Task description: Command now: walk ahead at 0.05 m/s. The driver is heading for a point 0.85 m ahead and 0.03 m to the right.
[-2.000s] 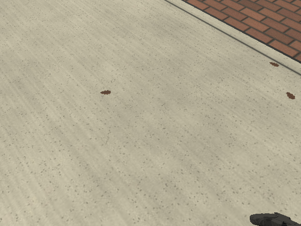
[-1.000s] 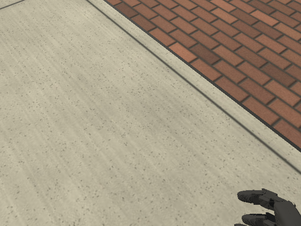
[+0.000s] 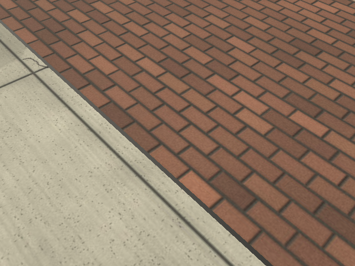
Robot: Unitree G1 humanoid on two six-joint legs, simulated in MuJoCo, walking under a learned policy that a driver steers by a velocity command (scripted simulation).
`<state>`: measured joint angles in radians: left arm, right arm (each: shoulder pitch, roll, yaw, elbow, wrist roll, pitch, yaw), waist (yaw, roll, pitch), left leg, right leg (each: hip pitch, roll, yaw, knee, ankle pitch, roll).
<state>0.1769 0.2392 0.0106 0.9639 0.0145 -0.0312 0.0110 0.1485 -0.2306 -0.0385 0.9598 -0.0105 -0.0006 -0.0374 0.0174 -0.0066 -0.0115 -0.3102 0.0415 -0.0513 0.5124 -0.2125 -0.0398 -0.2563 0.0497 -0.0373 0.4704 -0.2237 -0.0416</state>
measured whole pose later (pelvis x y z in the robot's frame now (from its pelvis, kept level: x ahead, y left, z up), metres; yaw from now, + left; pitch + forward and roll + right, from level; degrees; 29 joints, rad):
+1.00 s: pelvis +0.02 +0.02 +0.00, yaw +0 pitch -1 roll +0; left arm 0.25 0.18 0.02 1.10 0.00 -0.01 0.04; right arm 0.19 -0.19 -0.04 1.12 0.00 0.00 -0.04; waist 0.00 0.00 0.04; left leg -0.23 0.00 -0.03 0.49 -0.24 -0.01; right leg -0.20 0.00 -0.02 0.49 -0.27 -0.01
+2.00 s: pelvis +0.19 +0.09 +0.00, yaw +0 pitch +3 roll +1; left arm 0.10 0.23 0.06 0.87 0.05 -0.05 -0.07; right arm 0.51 -0.16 -0.03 1.06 -0.03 -0.11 0.01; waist -0.05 -0.04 -0.07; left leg -0.02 -0.04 0.08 0.26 -0.30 0.05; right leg -0.72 -0.10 -0.03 1.14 -0.12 -0.06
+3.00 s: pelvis +0.94 +0.06 +0.00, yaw +0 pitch +1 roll +1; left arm 0.08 0.25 0.04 0.88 -0.01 -0.04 0.04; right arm 0.21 -0.23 -0.02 0.98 -0.02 -0.09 0.02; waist -0.04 -0.04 0.06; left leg -0.24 -0.09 0.08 0.33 -0.10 0.09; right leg -0.55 -0.09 0.09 0.78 -0.19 0.03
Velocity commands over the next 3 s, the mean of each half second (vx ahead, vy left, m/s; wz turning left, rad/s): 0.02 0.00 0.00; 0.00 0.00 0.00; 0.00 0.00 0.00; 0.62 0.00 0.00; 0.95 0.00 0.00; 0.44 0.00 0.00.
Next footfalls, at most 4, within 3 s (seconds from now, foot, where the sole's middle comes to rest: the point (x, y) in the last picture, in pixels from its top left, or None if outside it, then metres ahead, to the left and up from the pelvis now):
2.22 right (187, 256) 0.57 -0.01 -0.77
2.68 left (157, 158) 1.03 0.13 -0.77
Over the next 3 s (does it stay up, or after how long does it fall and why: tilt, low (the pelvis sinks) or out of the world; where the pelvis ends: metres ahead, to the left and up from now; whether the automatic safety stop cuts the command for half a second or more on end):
stays up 0.94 0.06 0.00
